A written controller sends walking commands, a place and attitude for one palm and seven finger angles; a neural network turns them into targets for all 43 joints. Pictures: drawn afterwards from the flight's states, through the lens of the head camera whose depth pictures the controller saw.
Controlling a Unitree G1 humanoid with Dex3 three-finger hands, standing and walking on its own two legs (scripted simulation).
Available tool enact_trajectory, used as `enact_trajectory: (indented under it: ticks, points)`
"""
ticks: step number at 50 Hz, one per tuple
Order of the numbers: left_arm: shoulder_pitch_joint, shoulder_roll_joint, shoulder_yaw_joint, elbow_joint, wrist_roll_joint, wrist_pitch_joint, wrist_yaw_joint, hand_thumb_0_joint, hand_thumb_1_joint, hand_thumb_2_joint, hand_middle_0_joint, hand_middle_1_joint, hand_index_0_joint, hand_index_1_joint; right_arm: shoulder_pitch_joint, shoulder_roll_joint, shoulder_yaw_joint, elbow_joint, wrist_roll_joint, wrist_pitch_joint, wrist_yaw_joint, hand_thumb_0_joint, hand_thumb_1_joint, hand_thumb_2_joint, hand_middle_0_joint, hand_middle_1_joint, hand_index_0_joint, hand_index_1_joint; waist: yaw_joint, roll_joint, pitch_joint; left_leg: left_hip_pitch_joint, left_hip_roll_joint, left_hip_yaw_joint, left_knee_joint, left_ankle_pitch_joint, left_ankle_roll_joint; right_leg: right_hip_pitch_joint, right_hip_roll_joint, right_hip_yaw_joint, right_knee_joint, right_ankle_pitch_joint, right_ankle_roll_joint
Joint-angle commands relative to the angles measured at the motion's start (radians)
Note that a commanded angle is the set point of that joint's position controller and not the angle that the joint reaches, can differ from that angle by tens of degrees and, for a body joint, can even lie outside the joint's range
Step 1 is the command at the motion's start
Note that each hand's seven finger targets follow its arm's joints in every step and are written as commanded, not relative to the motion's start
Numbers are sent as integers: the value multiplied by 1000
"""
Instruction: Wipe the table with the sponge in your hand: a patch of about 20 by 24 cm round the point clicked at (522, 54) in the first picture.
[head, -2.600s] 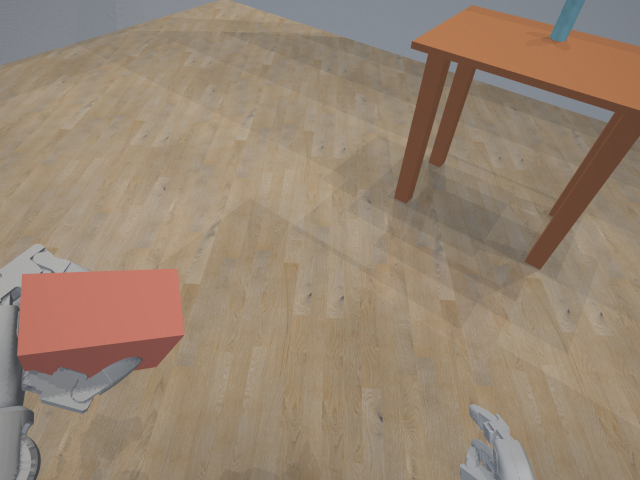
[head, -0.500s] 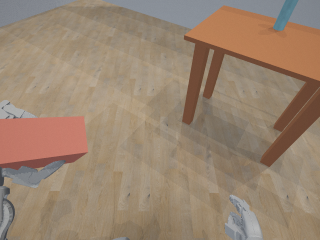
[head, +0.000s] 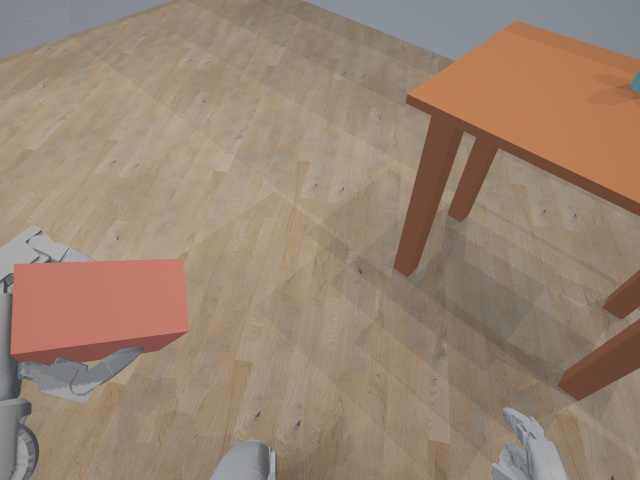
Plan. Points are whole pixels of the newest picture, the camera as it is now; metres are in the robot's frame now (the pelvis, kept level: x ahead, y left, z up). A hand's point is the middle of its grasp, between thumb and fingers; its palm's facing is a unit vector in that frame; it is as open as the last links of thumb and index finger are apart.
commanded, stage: walk to a spot facing it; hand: left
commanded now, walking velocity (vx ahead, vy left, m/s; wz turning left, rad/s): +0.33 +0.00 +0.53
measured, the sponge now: (125, 315) +0.24 +0.19 +0.15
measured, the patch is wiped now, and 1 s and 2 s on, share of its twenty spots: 0.00 0.00 0.00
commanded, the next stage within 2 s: turn to face it in 0.90 s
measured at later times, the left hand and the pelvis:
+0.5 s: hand (47, 240) +0.28 +0.26 +0.20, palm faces +0.58 -0.65 -0.49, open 10.0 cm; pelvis +0.14 -0.02 +0.00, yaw +12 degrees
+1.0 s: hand (25, 240) +0.29 +0.30 +0.18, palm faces +0.73 -0.52 -0.45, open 10.0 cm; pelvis +0.21 -0.02 -0.02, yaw +28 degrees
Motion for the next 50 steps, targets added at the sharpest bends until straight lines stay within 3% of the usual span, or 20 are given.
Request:
enact_trajectory:
  ticks: [1,6,7,8,9,11,15,20,25,26,27,28,31,34,44,46,47,48,49,50]
  points:
    - [41,225,213,-282,-28,-81,51,0,100,1300,-1200,-1600,-1200,-1600,-75,-6,-12,-219,-1,-42,9,0,-900,-900,200,300,200,300,50,-140,-154,8,10,70,-308,40,2,174,-236,125,-182,469,-133]
    - [42,184,184,-270,-45,-69,65,0,100,1300,-1200,-1600,-1200,-1600,16,-23,-36,-236,2,-32,-3,0,-900,-900,200,300,200,300,-25,-38,-293,388,-99,156,-598,217,21,77,-141,-11,273,558,-32]
    - [14,190,186,-292,-38,-84,64,0,100,1300,-1200,-1600,-1200,-1600,-1,-46,-47,-241,2,-31,-6,0,-900,-900,200,300,200,300,-34,163,-320,567,16,-61,-630,276,91,-133,-63,-7,508,260,16]
    - [13,184,179,-311,-45,-100,60,0,100,1300,-1200,-1600,-1200,-1600,-21,-65,-45,-248,1,-41,0,0,-900,-900,200,300,200,300,-13,416,-314,667,313,-550,-680,611,258,-397,79,70,742,-301,60]
    - [-22,252,212,-289,-22,-103,56,0,100,1300,-1200,-1600,-1200,-1600,-15,-51,-29,-242,4,-54,16,0,-900,-900,200,300,200,300,-17,296,-285,666,376,-687,-702,655,331,-500,73,198,837,-331,36]
    - [-78,253,205,-279,-23,-86,23,0,100,1300,-1200,-1600,-1200,-1600,-47,-65,-41,-212,16,-58,18,0,-900,-900,200,300,200,300,-15,183,-222,553,338,-587,-693,501,316,-552,4,256,826,-262,48]
    - [9,232,202,-428,-39,-95,18,0,100,1300,-1200,-1600,-1200,-1600,-44,-40,-28,-198,21,-88,28,0,-900,-900,200,300,200,300,17,277,-217,380,180,-293,-730,346,212,-409,18,185,560,-95,62]
    - [67,179,179,-304,-51,-70,11,0,100,1300,-1200,-1600,-1200,-1600,-29,-34,-13,-177,12,-112,23,0,-900,-900,200,300,200,300,9,285,-202,265,152,-211,-773,232,180,-191,69,94,251,-9,77]
    - [-61,133,122,-104,-29,-27,3,0,100,1300,-1200,-1600,-1200,-1600,-43,-25,-1,-154,18,-94,-6,0,-900,-900,200,300,200,300,26,128,-154,162,88,-170,-566,28,116,42,112,61,-83,9,73]
    - [-101,154,111,-85,-17,-17,4,0,100,1300,-1200,-1600,-1200,-1600,-42,-5,8,-150,20,-90,-8,0,-900,-900,200,300,200,300,29,-52,-159,42,20,-119,-354,-75,81,134,-30,232,-220,-67,26]
    - [-110,216,140,-45,-13,0,13,0,100,1300,-1200,-1600,-1200,-1600,-48,15,11,-156,15,-82,-12,0,-900,-900,200,300,200,300,41,-402,-164,-183,-105,-16,13,-256,18,228,-312,639,-318,-91,-93]
    - [-162,236,143,-49,-30,9,22,0,100,1300,-1200,-1600,-1200,-1600,-107,-28,9,-153,1,-91,-16,0,-900,-900,200,300,200,300,51,-339,-136,-228,-78,-123,227,-211,-1,167,-418,710,-352,-1,-138]
    - [-152,219,115,-126,-16,-25,9,0,100,1300,-1200,-1600,-1200,-1600,-124,-24,12,-139,-11,-75,-6,0,-900,-900,200,300,200,300,27,-146,-94,-176,-10,-122,324,-43,-33,66,-296,429,-269,238,-111]
    - [-97,241,147,-224,-19,-43,20,0,100,1300,-1200,-1600,-1200,-1600,-132,-22,9,-158,-10,-52,-9,0,-900,-900,200,300,200,300,15,-137,-127,-129,-7,-63,221,-12,-53,108,-245,168,-213,535,-94]
    - [118,228,238,-286,-65,-22,63,0,100,1300,-1200,-1600,-1200,-1600,-52,-16,-21,-260,-7,-18,-14,0,-900,-900,200,300,200,300,38,-179,-260,98,-54,118,-437,40,-41,215,-245,62,-16,796,-87]
    - [91,202,202,-281,-73,-18,60,0,100,1300,-1200,-1600,-1200,-1600,-11,-23,-29,-259,0,-10,-19,0,-900,-900,200,300,200,300,-30,-106,-320,333,-95,119,-630,217,-28,114,-198,6,231,735,-16]
    - [73,205,197,-302,-80,-31,57,0,100,1300,-1200,-1600,-1200,-1600,-15,-43,-35,-258,0,-14,-21,0,-900,-900,200,300,200,300,-42,73,-337,507,24,-43,-666,521,37,-77,-105,5,440,365,41]
    - [60,211,184,-358,-83,-60,47,0,100,1300,-1200,-1600,-1200,-1600,-31,-84,-43,-266,-1,-31,-14,0,-900,-900,200,300,200,300,-7,366,-323,614,324,-484,-662,1144,210,-352,48,65,649,-318,97]
    - [48,264,217,-325,-40,-74,36,0,100,1300,-1200,-1600,-1200,-1600,-4,-72,-31,-249,-4,-53,9,0,-900,-900,200,300,200,300,-3,318,-301,650,380,-572,-626,1307,286,-466,58,178,732,-440,71]
    - [51,286,220,-266,-38,-65,19,0,100,1300,-1200,-1600,-1200,-1600,-27,-66,-21,-236,-2,-65,15,0,-900,-900,200,300,200,300,-5,219,-252,600,362,-520,-625,1224,269,-486,38,215,737,-369,72]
